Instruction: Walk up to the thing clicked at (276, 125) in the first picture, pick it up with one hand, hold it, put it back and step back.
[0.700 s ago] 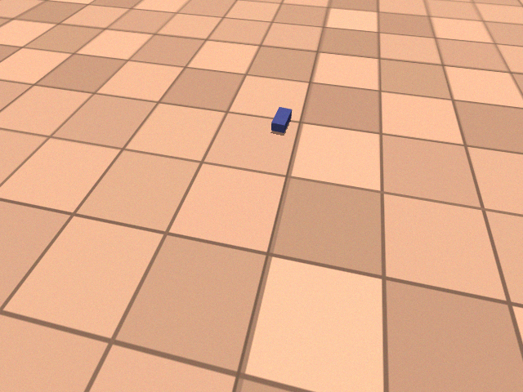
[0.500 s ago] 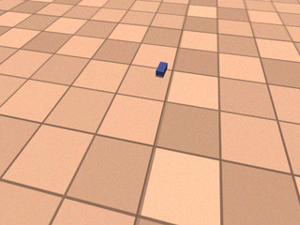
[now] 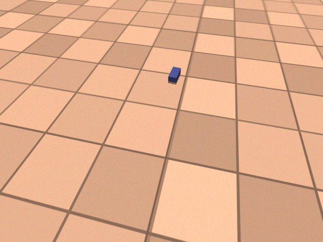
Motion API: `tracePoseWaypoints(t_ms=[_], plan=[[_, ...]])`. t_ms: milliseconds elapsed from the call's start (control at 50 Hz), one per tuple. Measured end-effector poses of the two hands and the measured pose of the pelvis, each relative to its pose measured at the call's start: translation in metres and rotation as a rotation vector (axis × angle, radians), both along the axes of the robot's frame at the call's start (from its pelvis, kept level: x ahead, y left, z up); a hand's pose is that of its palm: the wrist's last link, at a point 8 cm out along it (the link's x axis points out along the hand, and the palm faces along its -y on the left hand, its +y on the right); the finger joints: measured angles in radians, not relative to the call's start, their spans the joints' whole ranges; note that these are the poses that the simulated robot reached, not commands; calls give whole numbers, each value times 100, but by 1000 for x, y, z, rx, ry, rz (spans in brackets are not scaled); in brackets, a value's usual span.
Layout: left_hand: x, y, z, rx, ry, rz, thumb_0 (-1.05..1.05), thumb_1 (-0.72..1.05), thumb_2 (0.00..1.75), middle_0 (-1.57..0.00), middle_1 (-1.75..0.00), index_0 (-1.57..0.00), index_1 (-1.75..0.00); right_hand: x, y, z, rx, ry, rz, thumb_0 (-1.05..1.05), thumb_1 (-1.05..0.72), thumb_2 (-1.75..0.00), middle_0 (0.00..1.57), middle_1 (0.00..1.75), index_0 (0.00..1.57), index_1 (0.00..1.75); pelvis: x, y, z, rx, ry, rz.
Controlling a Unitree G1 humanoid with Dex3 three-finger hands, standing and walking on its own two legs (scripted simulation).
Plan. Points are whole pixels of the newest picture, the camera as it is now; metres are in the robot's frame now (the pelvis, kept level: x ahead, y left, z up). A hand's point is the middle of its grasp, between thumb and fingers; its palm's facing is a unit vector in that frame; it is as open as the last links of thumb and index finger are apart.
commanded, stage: stand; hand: left
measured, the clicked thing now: (174, 74) +1.70 -0.13 -0.75
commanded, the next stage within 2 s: walk up in 0.42 s
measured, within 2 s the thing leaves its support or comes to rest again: neither
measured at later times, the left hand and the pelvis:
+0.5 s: hand out of the picture +0.08 +0.27 -0.15, palm faces +0.05 -0.95 -0.32, open 7.4 cm; pelvis +0.01 +0.00 +0.00, yaw +4 degrees
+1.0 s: hand (50, 225) +0.19 +0.33 -0.14, palm faces +0.34 -0.90 -0.27, open 7.4 cm; pelvis +0.17 +0.02 -0.01, yaw +23 degrees
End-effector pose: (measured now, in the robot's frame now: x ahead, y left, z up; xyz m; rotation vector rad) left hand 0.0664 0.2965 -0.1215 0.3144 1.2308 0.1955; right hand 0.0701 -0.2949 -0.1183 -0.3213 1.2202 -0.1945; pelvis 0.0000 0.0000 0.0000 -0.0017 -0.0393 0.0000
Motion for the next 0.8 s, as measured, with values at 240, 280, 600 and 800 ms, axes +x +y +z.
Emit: tracePoseWaypoints(t_ms=[240, 280, 600, 800], plan=[[-1, 2, 1, 2, 4, 3, 1, 90, 90, -20, -30, -21, -30, 2, 1, 0, 1, -3, 2, 1, -90, -90, 20, 30, 21, 30, 1, 1, 0, 1, 0, 0], [-1, 2, 1, 3, 4, 4, 1, 90, 90, -20, -30, -21, -30, 3, 1, 0, 2, -3, 3, 1, -90, -90, 20, 30, 21, 30, 1, 1, 0, 1, 0, 0], [4, 48, 12, 5, -227, 177, 1, 90, 90, -21, -30, -21, -30, 38, -26, 22, -109, 75, 170, 1, -90, -90, 21, 30, 21, 30, 22, 3, -9, -6, 18, 191], [37, 103, -6, 20, -213, 240, 2, 90, 90, -20, -30, -20, -30, 147, -30, 57, -288, -128, 236, 1, -90, -90, 20, 30, 21, 30, 82, 32, -27, 44, -24, 285]])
